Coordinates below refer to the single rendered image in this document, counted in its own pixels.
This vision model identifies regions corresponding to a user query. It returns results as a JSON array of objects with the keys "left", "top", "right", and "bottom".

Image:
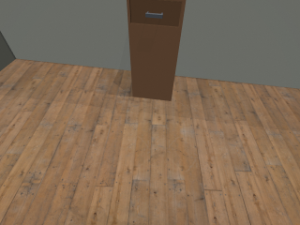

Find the handle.
[{"left": 145, "top": 11, "right": 163, "bottom": 19}]

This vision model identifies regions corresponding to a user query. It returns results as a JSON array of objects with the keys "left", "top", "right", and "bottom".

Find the drawer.
[{"left": 130, "top": 0, "right": 182, "bottom": 27}]

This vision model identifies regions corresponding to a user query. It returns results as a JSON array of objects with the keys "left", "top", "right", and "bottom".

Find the cabinet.
[{"left": 127, "top": 0, "right": 187, "bottom": 101}]

